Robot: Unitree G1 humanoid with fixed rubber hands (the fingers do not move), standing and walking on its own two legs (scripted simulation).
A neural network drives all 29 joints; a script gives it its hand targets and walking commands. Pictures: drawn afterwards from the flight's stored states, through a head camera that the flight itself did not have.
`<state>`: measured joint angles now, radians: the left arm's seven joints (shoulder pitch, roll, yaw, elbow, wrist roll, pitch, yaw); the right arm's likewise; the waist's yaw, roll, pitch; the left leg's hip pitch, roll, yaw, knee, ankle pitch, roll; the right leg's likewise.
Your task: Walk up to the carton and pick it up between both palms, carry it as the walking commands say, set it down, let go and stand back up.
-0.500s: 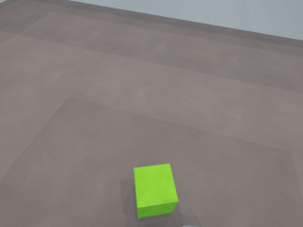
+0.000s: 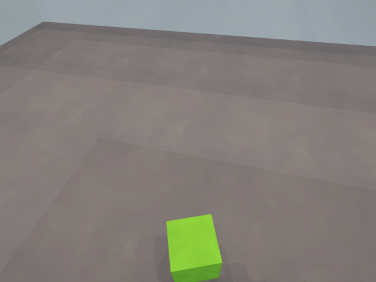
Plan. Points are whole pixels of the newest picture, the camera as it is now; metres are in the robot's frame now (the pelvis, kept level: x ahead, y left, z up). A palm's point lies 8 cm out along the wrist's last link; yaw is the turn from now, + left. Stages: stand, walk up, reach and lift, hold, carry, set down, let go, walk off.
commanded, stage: walk up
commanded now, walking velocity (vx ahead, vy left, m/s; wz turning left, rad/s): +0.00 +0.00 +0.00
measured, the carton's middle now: (193, 250) +0.40 +0.03 -0.65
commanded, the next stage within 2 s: stand in 0.02 s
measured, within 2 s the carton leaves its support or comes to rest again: neither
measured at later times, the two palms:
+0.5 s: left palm out of the picture +0.16 +0.25 -0.12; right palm out of the picture +0.16 -0.21 -0.13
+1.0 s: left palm out of the picture +0.19 +0.23 -0.18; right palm (276, 264) +0.21 -0.19 -0.18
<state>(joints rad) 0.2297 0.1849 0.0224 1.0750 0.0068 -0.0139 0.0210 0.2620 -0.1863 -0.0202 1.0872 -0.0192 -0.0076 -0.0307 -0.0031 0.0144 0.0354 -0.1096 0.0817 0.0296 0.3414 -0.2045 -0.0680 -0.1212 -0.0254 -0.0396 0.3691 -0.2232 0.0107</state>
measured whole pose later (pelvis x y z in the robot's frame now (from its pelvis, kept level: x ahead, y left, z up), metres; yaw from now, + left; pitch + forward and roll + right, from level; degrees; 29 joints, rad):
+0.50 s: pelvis -0.01 +0.02 -0.02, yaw -1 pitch +8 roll +0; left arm -0.03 0.20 0.02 0.64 -0.05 0.52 0.01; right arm 0.01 -0.21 -0.03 0.60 -0.01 0.52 0.02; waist 0.03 0.02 -0.03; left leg -0.45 0.04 0.01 0.63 -0.32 -0.03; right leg -0.46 -0.05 0.01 0.63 -0.32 0.03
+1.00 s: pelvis -0.08 +0.01 -0.08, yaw +0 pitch +18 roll +0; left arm -0.25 0.14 0.11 0.51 -0.01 0.41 0.02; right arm -0.30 -0.19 -0.13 0.57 -0.02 0.40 0.04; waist 0.04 -0.01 0.03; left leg -0.95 0.02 -0.04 1.00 -0.36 -0.05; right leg -0.96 -0.02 0.05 1.01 -0.37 0.04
